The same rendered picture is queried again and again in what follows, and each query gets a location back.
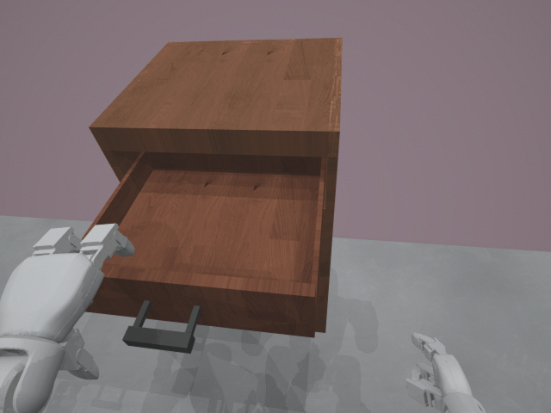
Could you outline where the robot right hand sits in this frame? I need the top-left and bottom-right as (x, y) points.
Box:
(406, 333), (473, 412)

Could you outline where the robot left forearm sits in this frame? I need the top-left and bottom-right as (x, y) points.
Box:
(0, 335), (65, 413)

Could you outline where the robot left hand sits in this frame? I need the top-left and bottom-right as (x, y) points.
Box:
(0, 224), (135, 379)

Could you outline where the robot right forearm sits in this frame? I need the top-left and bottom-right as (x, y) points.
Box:
(441, 393), (486, 413)

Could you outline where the handle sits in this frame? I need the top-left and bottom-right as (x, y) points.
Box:
(122, 300), (201, 354)

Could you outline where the cabinet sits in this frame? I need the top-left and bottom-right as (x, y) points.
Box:
(89, 38), (343, 333)

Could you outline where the drawer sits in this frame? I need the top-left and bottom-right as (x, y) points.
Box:
(82, 151), (326, 338)

